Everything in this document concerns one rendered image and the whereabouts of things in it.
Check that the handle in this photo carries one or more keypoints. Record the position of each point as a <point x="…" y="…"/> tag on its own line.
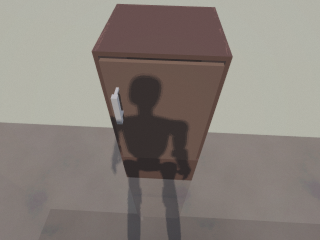
<point x="117" y="107"/>

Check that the cupboard door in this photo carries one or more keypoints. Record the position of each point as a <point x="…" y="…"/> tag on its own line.
<point x="166" y="104"/>

